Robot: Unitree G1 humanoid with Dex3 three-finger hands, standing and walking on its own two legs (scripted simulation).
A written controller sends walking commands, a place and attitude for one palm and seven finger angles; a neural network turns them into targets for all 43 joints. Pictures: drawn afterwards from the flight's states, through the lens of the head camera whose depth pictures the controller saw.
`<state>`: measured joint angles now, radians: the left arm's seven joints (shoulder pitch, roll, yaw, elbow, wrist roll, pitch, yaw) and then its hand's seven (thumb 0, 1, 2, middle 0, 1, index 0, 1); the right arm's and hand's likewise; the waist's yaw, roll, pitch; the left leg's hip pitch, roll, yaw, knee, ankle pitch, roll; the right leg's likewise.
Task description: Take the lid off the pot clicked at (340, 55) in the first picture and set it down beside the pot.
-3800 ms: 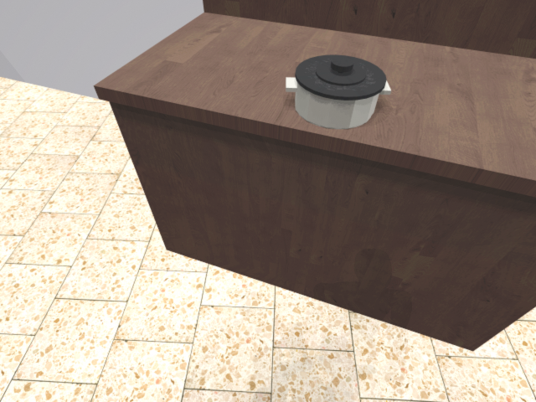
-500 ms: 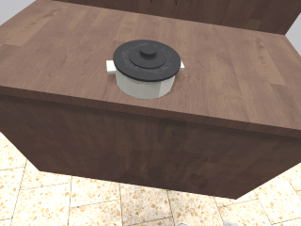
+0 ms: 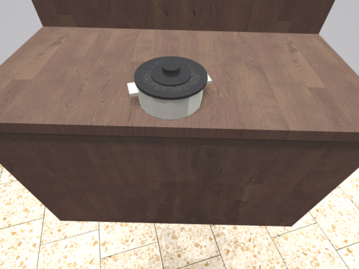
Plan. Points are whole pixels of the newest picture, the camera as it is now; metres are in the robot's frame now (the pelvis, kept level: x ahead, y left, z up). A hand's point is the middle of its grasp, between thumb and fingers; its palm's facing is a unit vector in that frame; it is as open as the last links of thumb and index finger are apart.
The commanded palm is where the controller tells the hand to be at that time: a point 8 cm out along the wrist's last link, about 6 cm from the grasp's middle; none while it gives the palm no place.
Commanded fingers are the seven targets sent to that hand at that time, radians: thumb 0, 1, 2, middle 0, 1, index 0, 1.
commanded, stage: come to a stop and stand still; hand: left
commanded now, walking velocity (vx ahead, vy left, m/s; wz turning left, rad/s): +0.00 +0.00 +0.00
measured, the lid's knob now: (170, 67) +0.59 +0.06 +0.15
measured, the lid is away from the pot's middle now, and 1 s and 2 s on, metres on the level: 0.00 0.00 0.00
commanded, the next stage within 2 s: look again from close up in 0.40 s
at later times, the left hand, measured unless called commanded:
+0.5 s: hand out of the picture -0.06 +0.12 -0.18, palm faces +0.06 -0.99 -0.14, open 7.3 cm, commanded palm none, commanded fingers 0.00 0.90 0.90 -0.20 -0.30 -0.20 -0.30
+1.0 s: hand out of the picture +0.01 +0.15 -0.18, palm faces +0.06 -0.97 -0.22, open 7.3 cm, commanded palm none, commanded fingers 0.00 0.90 0.90 -0.20 -0.30 -0.20 -0.30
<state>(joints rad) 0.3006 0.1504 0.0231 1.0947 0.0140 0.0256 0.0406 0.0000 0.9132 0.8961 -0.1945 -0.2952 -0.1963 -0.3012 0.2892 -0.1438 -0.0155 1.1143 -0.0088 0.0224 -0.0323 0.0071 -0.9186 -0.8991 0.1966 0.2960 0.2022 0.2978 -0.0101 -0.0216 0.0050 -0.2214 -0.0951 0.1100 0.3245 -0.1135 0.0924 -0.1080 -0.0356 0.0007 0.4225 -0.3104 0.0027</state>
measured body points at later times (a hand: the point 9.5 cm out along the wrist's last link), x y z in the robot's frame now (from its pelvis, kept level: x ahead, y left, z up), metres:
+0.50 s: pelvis +0.00 -0.02 +0.00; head +0.01 -0.02 +0.45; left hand -0.06 +0.17 -0.16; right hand -0.03 -0.23 -0.16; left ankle +0.04 +0.05 -0.74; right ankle -0.06 -0.12 -0.74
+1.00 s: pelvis -0.01 -0.02 -0.01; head +0.00 -0.03 +0.44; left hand +0.00 +0.20 -0.16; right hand +0.07 -0.25 -0.16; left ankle +0.04 +0.05 -0.74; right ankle -0.06 -0.12 -0.74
